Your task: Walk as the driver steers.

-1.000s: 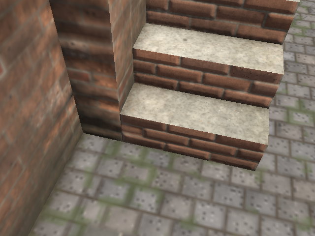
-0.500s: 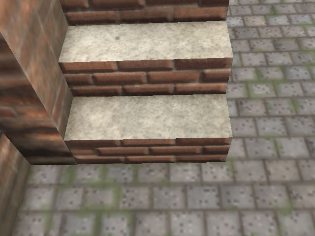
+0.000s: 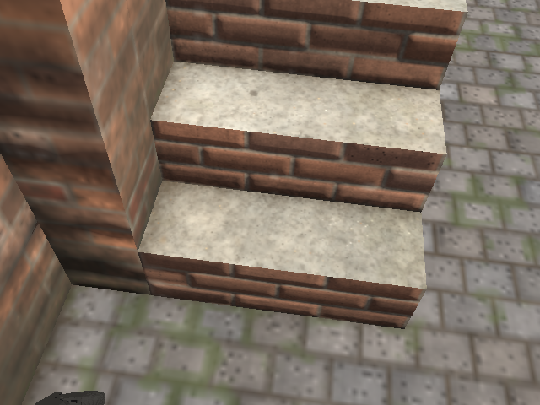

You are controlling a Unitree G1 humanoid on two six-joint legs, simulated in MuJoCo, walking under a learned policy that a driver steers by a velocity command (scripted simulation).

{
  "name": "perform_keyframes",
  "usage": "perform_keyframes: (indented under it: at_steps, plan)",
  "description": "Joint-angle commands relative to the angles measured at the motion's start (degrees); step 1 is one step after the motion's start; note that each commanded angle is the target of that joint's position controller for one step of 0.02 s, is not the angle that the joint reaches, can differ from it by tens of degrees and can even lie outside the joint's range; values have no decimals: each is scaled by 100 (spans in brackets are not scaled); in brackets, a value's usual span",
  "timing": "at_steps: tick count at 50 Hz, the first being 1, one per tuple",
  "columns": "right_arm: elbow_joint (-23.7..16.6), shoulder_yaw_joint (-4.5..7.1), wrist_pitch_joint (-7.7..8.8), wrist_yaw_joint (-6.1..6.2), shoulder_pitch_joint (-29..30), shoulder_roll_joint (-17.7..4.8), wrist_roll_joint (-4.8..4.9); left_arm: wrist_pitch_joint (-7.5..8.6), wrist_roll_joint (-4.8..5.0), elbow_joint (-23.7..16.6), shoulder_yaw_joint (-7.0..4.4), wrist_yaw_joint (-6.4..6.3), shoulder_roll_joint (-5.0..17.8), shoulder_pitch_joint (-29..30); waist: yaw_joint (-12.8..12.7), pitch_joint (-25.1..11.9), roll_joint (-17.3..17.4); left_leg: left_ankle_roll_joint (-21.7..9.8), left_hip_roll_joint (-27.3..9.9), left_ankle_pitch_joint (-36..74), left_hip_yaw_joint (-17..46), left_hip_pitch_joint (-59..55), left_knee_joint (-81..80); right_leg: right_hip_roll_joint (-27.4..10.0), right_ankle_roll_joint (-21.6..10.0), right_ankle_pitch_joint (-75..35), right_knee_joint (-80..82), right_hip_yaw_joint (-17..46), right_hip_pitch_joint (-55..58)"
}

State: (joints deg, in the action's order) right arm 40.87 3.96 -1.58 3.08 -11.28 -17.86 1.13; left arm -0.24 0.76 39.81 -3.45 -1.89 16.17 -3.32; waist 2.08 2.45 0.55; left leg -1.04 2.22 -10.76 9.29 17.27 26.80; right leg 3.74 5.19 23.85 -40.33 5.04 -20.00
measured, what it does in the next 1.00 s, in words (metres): walks ahead: right foot, then left foot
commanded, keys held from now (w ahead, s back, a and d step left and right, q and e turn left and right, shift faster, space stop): w+q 0.30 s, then w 0.12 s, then w+e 0.58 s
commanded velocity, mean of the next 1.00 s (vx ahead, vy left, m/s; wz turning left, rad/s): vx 0.33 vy -0.06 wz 0.07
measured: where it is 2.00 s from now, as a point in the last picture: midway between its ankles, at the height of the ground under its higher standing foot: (297, 403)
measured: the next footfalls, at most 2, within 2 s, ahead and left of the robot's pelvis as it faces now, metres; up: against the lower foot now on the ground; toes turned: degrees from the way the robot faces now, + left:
right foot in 0.08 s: +0.04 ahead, -0.13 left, +0.00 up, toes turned +8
left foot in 0.48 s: +0.18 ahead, +0.17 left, +0.00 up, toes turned +15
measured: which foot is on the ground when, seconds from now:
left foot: down 0.00-0.08, up 0.10-0.46, down 0.48-0.98, up 1.00-1.00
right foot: up 0.00-0.06, down 0.08-0.50, up 0.52-0.96, down 0.98-1.00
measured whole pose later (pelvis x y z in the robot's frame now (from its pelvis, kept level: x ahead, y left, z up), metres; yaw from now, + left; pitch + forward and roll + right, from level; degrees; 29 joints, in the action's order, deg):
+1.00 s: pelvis +0.32 +0.06 -0.02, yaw +2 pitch +1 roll -1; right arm 51.9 4.4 2.7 4.9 -17.3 -16.3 0.2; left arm 0.2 -2.8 45.8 -2.2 4.3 15.9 -4.6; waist -0.2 4.7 -0.7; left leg 1.0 -5.6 -25.1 -8.5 7.8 47.9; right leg 4.2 -7.2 5.0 -28.9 -4.9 -24.9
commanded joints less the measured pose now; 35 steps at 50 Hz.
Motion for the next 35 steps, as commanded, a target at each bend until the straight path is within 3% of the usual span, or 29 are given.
perform_keyframes:
  at_steps: [1,2,3,4,5,6,7,8,10,13,15,19,22,23,24,25,26,27,28,29,30,31,32,33,35]
  plan:
    - [-132,354,-76,-186,-244,-997,-272,21,-223,-301,10,63,375,-452,-61,-912,1095,-917,-827,1837,1233,-1131,-300,170,-228,-42,687,-470,187]
    - [-160,374,-82,-298,-172,-933,-270,13,-291,-287,2,66,355,-623,-190,-930,1048,-811,-657,820,1246,-789,-265,243,-356,-198,1234,-572,615]
    - [-256,362,-68,-392,113,-845,-220,15,-294,-227,4,52,368,-806,-381,-803,947,-614,-428,-270,1222,-134,-210,164,-511,-662,1874,-551,1282]
    - [-307,315,-43,-375,122,-609,-173,50,-363,-239,-72,-10,751,-990,-483,-669,189,-344,-91,-1807,967,973,250,-670,-776,93,2420,350,2088]
    - [-570,199,1,-379,340,-229,-112,59,-434,-292,-234,-20,1546,-1248,-682,-573,-1436,-123,749,-2559,-149,2265,1659,-2391,-1353,2032,3315,2593,2471]
    - [-584,241,12,-387,532,-598,-338,64,-456,-216,-301,1,1646,-1179,-594,119,-1043,-157,224,-1926,-81,2610,2541,-2870,-1664,2376,3583,3076,1571]
    - [-508,307,40,-449,491,-774,-323,103,-376,-204,-199,22,1235,-1006,-364,323,-773,-221,42,-1492,48,2353,2836,-2596,-1664,2126,3525,2728,1249]
    - [-337,332,54,-529,209,-802,-316,150,-295,-221,-123,47,948,-744,-142,372,-772,-170,-2,-1109,-83,2201,3032,-2168,-1467,1557,3486,2016,1252]
    - [-162,353,37,-693,54,-806,-364,301,-291,-236,-101,68,833,-697,-152,117,-1040,10,-56,-615,-480,2045,3373,-1693,-1313,449,3423,975,1505]
    - [-303,243,51,-804,532,-494,-309,407,-310,17,-151,139,892,-1329,-462,162,-833,155,-168,-413,-666,2315,3063,-1731,-1345,-296,3313,442,1970]
    - [-390,228,76,-849,854,-478,-315,436,-288,182,-163,191,906,-1634,-613,244,-837,244,-235,-269,-655,2499,2713,-1876,-1370,-330,3346,353,2192]
    - [-476,101,87,-869,1115,-271,-355,594,-306,329,-186,211,1019,-1527,-598,334,-1021,169,-278,-326,-943,1487,1215,-1853,-1378,-691,3207,-50,1672]
    - [-447,48,150,-771,1023,-242,-402,599,-211,663,-217,235,1180,-1771,-534,353,-1004,-165,-160,-443,-1297,392,340,-1959,-1438,-1446,2930,-168,1294]
    - [-310,60,226,-644,671,-253,-423,622,-133,753,-199,235,1158,-1807,-309,317,-756,-204,-25,-165,-1375,-291,-108,-1798,-1391,-2067,2543,-314,1103]
    - [-21,128,343,-515,-52,-423,-538,630,-104,813,-131,246,1041,-1771,25,-97,-341,-284,20,-127,-1320,-1325,-353,-1428,-1259,-3152,1556,-560,872]
    - [205,239,441,-378,-1144,-828,-643,653,-30,644,11,265,722,-1556,571,-988,303,-549,-921,-900,-189,-2897,-555,-1037,-1023,-2759,52,-843,-125]
    - [358,390,509,-307,-1925,-1584,-580,646,22,361,151,284,281,-1473,720,-1546,1932,-1036,-2431,-1301,2254,-3851,-1304,-193,-820,354,-1651,-938,-1666]
    - [381,354,560,-311,-1596,-1336,-529,539,-29,616,31,267,703,-1439,507,-1187,1092,-1117,-2432,-770,2246,-3228,-1315,-380,-1003,475,-2354,-32,-1857]
    - [306,240,587,-335,-1052,-912,-495,529,9,754,4,318,753,-1450,270,-802,682,-1007,-2188,-236,1391,-2747,-1255,-563,-1095,99,-2358,173,-1755]
    - [294,135,602,-358,-679,-504,-474,512,17,872,2,340,717,-1400,109,-596,438,-834,-1911,319,722,-2395,-1338,-721,-1103,-209,-2100,114,-1618]
    - [303,84,681,-328,-594,-309,-469,448,-87,931,-3,311,618,-1255,29,-391,474,-694,-1789,789,298,-2122,-1449,-782,-1082,-432,-1935,66,-1574]
    - [336,47,737,-303,-531,-208,-446,384,-200,1020,13,312,543,-1264,-19,-323,524,-617,-1637,1380,-47,-1946,-1509,-751,-1037,-686,-2007,-10,-1483]
    - [383,48,789,-286,-558,-236,-406,349,-241,1057,27,328,429,-1284,-75,-326,566,-597,-1620,1922,-305,-1853,-1527,-735,-1014,-879,-2053,-49,-1457]
    - [436,38,846,-273,-622,-236,-320,322,-256,1096,36,362,368,-1219,-110,-259,486,-632,-1647,2407,-466,-1821,-1597,-709,-1008,-1077,-2035,-82,-1553]
    - [545,76,942,-272,-671,-368,-246,314,-241,901,93,442,204,-704,-106,-13,462,-767,-1695,2509,-787,-1668,-1893,-794,-965,-1418,-1757,-273,-1864]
